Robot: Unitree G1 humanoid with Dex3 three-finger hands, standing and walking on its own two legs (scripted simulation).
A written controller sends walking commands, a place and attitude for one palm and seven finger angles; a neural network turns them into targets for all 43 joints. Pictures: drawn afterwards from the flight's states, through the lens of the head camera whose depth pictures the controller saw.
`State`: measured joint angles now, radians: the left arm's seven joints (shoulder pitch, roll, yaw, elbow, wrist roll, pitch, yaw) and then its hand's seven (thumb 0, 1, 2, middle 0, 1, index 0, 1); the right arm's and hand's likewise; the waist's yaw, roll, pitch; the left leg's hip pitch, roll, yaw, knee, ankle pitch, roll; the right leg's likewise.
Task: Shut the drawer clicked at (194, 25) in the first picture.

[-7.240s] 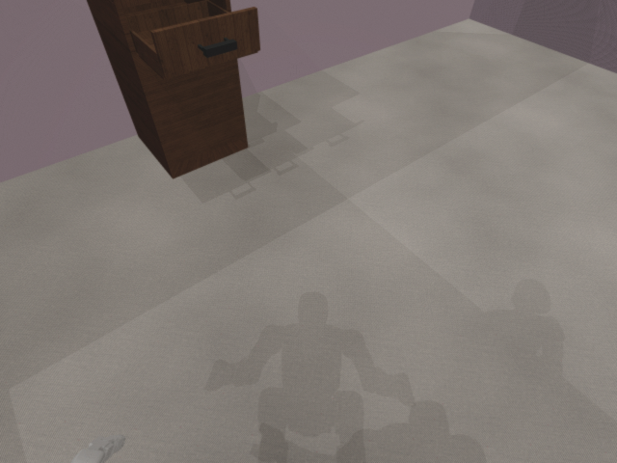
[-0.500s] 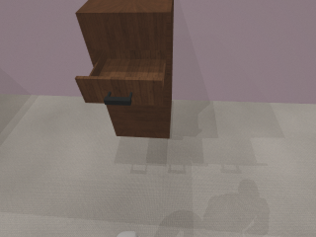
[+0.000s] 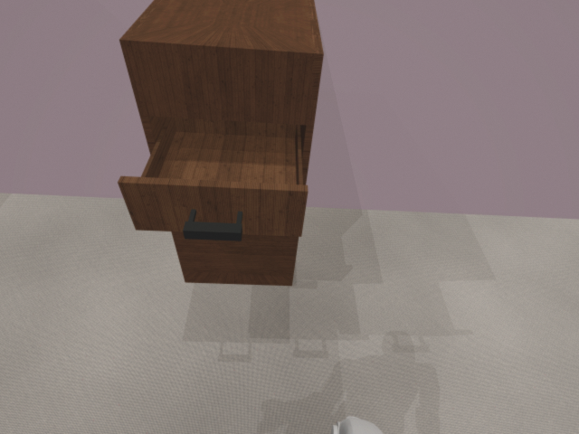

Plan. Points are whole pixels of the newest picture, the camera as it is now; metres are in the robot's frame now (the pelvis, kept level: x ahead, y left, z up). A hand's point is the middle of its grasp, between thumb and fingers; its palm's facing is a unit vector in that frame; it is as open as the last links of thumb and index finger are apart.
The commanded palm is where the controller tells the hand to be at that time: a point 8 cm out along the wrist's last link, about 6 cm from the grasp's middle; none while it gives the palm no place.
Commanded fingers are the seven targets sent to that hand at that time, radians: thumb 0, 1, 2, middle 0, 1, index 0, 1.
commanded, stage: take the last steps up to it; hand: left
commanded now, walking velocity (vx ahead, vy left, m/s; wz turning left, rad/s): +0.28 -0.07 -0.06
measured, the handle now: (215, 223) +0.54 +0.19 -0.09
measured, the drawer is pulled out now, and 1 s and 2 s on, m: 0.25 0.25 0.25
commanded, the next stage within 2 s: come to a stop and stand still in 0.32 s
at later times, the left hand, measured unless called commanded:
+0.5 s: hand (225, 382) +0.24 +0.12 -0.17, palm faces +0.03 -0.97 -0.24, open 7.1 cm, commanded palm none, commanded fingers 0.00 0.90 0.90 -0.20 -0.30 -0.20 -0.30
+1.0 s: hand (202, 424) +0.18 +0.14 -0.18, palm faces +0.04 -0.97 -0.22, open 7.4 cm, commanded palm none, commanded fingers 0.00 0.90 0.90 -0.20 -0.30 -0.20 -0.30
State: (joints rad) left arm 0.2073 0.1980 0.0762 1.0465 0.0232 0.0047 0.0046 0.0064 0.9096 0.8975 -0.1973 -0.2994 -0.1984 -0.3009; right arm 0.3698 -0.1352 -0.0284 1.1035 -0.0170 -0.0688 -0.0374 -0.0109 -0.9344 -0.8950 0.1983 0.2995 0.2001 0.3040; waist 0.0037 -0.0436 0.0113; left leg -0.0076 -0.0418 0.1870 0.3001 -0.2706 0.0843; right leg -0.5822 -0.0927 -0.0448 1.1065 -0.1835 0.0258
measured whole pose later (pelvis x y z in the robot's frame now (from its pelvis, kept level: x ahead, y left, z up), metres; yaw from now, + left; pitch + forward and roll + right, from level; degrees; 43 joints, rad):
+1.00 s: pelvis +0.16 -0.04 -0.01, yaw -3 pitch -1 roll +0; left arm 0.25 0.18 0.05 1.05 0.01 0.05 0.03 0.01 0.91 0.90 -0.20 -0.30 -0.20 -0.30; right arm 0.12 -0.14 -0.03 1.01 -0.03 0.02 -0.04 0.00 -0.93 -0.89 0.20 0.30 0.20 0.30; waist 0.03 -0.02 0.08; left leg -0.27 0.04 0.08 0.46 -0.18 0.00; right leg -0.33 -0.03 -0.01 0.87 -0.48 0.02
